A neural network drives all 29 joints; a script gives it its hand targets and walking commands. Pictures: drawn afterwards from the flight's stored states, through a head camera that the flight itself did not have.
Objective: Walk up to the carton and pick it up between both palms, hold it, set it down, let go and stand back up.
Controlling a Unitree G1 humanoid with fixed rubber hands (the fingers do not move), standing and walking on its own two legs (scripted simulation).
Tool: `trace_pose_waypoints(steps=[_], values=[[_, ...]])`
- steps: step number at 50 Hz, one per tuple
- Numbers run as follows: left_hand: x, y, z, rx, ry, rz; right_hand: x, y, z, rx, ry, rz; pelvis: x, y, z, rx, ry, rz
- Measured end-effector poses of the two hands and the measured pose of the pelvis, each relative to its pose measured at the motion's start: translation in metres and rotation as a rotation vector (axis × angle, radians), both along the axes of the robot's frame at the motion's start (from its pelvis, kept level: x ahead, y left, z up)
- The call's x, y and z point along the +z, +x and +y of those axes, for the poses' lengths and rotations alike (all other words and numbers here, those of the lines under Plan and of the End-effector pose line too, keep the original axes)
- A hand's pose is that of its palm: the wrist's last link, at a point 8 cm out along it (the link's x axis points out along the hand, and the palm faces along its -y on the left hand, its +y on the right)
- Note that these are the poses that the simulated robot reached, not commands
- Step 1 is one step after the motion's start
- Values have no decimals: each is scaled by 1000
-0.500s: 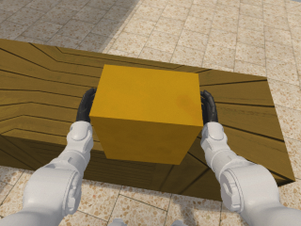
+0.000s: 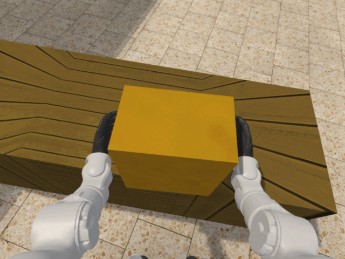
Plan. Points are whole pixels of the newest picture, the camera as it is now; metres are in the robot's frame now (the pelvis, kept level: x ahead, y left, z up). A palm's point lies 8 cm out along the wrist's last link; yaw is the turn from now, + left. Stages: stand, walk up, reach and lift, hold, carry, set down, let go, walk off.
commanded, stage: reach and lift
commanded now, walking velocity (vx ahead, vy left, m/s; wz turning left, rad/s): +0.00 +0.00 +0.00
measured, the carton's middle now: (172, 148) +0.40 +0.00 -0.06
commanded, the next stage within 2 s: none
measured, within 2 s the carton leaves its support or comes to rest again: leaves its support in 0.56 s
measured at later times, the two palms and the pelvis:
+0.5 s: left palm (104, 145) +0.39 +0.17 -0.01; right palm (243, 150) +0.37 -0.17 -0.01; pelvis +0.01 +0.00 +0.01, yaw +0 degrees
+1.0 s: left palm (107, 144) +0.37 +0.15 +0.02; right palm (256, 150) +0.36 -0.19 +0.02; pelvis +0.00 -0.01 +0.02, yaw -1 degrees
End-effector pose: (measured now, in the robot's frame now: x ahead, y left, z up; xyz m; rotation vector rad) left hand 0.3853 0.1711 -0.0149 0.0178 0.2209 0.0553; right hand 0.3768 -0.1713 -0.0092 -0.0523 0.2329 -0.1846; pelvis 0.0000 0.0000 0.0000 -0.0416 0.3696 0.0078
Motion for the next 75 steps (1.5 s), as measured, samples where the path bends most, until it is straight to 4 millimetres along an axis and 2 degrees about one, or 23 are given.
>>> trace_pose_waypoints(steps=[9, 24, 34, 41, 50, 59, 75], values=[[-1, 1, 0, 3, -7, -6, -1, 0, 1, -8, -3, -5, 4, 8, 1, -2, -3, -2], [0, 1, -1, 1, -5, -13, 0, -1, 1, -27, -10, -5, 7, 9, 1, 3, -8, 7], [8, -14, -25, -22, -18, -62, 11, -24, -22, -45, -54, -57, 15, 5, -2, -14, -5, 0], [13, -18, -28, -10, -15, -32, 15, -26, -25, -33, -50, -31, 17, -1, -7, -39, 13, -19], [33, -14, -20, 9, 2, -47, 30, -15, -18, -14, -39, -48, 20, 1, -12, -29, 16, -58], [50, -11, -22, 4, -11, -61, 49, -14, -20, -21, -43, -65, 26, 10, -11, -17, 18, -132], [94, -4, -27, -4, -28, -105, 94, -12, -24, -44, -10, -110, 33, 21, -5, -28, 21, -298]])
